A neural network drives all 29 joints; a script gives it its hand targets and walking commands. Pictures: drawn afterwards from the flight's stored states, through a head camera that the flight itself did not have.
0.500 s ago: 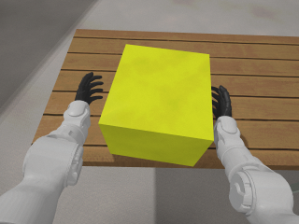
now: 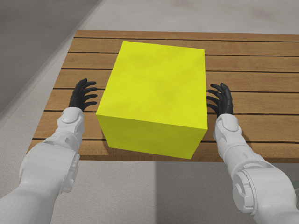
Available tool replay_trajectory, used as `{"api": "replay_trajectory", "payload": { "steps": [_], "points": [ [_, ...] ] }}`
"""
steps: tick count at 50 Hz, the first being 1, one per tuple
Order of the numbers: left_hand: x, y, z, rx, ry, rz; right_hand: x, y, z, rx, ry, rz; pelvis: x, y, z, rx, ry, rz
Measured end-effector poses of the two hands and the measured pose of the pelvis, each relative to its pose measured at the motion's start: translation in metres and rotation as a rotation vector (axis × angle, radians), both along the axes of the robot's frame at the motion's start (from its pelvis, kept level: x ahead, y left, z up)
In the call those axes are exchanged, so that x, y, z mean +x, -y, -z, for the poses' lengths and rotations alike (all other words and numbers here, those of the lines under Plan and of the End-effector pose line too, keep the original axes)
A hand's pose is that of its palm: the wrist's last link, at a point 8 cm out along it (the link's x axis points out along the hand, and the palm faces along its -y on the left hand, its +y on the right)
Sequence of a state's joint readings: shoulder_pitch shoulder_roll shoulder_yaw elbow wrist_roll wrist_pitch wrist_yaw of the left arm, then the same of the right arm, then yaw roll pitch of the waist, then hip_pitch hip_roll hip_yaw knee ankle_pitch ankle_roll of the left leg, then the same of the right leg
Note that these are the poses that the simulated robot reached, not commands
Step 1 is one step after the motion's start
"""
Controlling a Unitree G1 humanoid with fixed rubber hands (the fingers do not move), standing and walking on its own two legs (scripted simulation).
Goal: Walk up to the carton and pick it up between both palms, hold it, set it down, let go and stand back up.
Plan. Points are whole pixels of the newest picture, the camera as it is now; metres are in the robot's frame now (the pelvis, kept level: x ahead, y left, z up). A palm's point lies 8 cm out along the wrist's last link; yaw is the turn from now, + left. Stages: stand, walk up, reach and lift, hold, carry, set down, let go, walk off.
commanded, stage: set down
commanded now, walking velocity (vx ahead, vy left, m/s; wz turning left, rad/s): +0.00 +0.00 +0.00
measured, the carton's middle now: (156, 98) +0.49 -0.02 +0.01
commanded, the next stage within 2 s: none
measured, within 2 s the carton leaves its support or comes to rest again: neither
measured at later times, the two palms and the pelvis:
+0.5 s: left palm (70, 127) +0.39 +0.22 +0.03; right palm (230, 139) +0.34 -0.21 +0.01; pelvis -0.01 +0.00 +0.00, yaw +0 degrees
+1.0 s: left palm (53, 152) +0.31 +0.24 +0.04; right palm (240, 162) +0.27 -0.21 +0.04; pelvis +0.00 +0.02 +0.02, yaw +0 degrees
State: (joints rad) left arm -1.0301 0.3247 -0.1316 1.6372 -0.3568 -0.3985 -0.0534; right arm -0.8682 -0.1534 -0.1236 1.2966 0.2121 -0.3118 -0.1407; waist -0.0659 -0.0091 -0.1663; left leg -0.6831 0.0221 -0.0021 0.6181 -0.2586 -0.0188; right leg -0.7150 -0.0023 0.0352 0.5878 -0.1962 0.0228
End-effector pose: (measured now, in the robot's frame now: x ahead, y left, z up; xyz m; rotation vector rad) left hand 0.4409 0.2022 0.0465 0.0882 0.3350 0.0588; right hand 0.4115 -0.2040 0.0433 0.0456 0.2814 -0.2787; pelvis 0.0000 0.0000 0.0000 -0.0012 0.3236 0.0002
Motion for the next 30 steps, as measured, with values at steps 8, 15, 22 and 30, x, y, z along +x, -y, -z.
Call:
{"api": "replay_trajectory", "payload": {
  "steps": [8,15,22,30],
  "points": [
    [-0.017,-0.003,0.018,0.005,-0.006,0.026,-0.017,0.004,0.015,-0.004,-0.022,0.017,-0.001,0.0,0.0,0.0,0.002,0.0],
    [-0.029,-0.006,0.022,-0.005,0.019,0.042,-0.039,0.01,0.03,-0.004,-0.04,0.035,-0.002,0.0,0.0,0.0,0.004,0.0],
    [-0.044,-0.014,0.023,-0.007,0.035,0.063,-0.06,0.011,0.033,0.001,-0.013,0.039,-0.008,-0.001,0.0,-0.001,0.012,0.0],
    [-0.073,-0.024,0.015,-0.022,0.042,0.095,-0.088,0.005,0.02,0.014,0.026,0.042,-0.013,-0.009,-0.004,-0.013,0.071,0.0]
  ]
}}
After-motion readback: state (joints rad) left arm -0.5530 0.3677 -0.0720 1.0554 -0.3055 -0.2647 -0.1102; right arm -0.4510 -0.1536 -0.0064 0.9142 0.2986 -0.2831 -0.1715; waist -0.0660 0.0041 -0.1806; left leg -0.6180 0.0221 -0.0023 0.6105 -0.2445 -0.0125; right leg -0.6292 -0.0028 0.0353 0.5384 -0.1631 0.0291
